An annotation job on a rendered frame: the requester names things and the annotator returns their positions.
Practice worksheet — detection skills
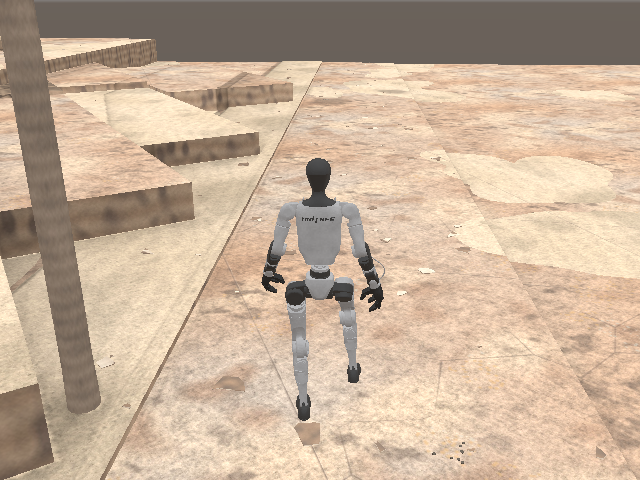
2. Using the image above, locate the robot left hand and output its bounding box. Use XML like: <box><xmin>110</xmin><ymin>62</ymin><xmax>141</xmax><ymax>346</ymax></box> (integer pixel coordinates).
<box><xmin>261</xmin><ymin>273</ymin><xmax>285</xmax><ymax>293</ymax></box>

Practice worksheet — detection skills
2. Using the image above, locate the robot right upper arm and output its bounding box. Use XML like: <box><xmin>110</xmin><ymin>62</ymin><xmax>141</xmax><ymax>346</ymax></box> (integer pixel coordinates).
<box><xmin>339</xmin><ymin>202</ymin><xmax>368</xmax><ymax>258</ymax></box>

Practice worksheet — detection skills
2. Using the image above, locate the robot right thigh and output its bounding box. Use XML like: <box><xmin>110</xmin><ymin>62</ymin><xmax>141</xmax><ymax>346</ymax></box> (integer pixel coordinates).
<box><xmin>333</xmin><ymin>277</ymin><xmax>355</xmax><ymax>327</ymax></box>

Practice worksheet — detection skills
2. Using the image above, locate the right robot forearm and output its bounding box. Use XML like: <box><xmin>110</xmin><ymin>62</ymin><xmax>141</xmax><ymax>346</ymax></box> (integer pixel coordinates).
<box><xmin>358</xmin><ymin>242</ymin><xmax>381</xmax><ymax>289</ymax></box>

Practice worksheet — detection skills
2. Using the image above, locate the robot right hand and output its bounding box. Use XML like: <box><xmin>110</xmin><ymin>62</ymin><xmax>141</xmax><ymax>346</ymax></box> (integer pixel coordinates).
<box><xmin>360</xmin><ymin>284</ymin><xmax>384</xmax><ymax>312</ymax></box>

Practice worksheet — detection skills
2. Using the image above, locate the left robot forearm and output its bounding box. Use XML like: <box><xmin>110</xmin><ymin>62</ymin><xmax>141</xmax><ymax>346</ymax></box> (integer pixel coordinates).
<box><xmin>263</xmin><ymin>240</ymin><xmax>281</xmax><ymax>277</ymax></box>

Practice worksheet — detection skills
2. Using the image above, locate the robot torso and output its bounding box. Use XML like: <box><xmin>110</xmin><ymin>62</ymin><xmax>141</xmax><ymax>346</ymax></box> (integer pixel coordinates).
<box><xmin>296</xmin><ymin>197</ymin><xmax>343</xmax><ymax>300</ymax></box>

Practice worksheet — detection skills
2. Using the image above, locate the robot left upper arm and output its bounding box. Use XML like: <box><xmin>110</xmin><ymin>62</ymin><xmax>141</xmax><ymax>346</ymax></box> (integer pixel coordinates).
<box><xmin>271</xmin><ymin>202</ymin><xmax>298</xmax><ymax>256</ymax></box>

